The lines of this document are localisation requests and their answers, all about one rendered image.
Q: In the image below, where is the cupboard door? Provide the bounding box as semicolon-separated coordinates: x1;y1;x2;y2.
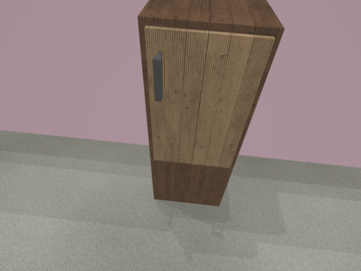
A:
144;25;275;168

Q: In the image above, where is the handle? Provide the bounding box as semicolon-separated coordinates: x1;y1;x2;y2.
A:
153;51;163;102

